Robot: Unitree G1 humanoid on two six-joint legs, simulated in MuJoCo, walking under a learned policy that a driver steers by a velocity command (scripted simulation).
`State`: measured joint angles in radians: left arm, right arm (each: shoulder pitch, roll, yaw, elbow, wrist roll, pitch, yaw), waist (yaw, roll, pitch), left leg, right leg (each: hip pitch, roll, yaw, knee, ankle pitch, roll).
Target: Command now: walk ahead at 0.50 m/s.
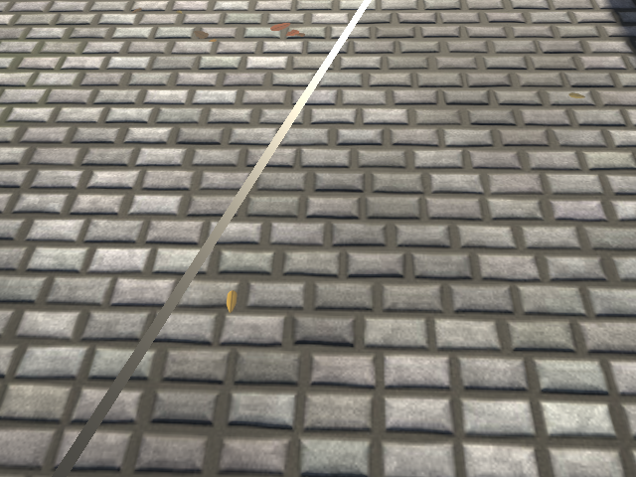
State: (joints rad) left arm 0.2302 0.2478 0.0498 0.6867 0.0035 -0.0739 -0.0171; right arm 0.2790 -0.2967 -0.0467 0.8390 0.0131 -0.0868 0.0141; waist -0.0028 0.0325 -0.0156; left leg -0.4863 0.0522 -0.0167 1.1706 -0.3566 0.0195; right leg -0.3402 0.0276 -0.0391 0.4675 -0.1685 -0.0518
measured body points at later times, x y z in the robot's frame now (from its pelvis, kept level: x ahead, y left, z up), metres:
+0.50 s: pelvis +0.26 +0.07 +0.00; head +0.29 +0.08 +0.45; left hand +0.34 +0.34 -0.13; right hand +0.38 -0.20 -0.11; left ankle +0.31 +0.16 -0.74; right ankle +0.19 -0.08 -0.65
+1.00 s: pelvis +0.52 +0.01 +0.00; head +0.55 +0.00 +0.45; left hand +0.66 +0.29 -0.09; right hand +0.58 -0.26 -0.14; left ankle +0.40 +0.15 -0.65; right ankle +0.59 -0.09 -0.74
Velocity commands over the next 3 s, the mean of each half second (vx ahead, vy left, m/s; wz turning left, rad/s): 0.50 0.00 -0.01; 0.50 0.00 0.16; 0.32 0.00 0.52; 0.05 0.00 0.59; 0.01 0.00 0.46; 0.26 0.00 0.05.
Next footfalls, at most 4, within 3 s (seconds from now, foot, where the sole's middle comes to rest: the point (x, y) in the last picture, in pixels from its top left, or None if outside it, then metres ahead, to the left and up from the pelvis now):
0.36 left None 0.35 0.16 -0.77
0.88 right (383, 414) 0.63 -0.09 -0.77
1.38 left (252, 340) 0.82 0.21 -0.77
1.86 right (332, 305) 0.92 0.02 -0.77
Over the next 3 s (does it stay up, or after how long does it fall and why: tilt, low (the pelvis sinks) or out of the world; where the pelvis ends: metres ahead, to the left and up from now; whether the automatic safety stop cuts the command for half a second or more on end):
stays up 0.80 0.20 0.00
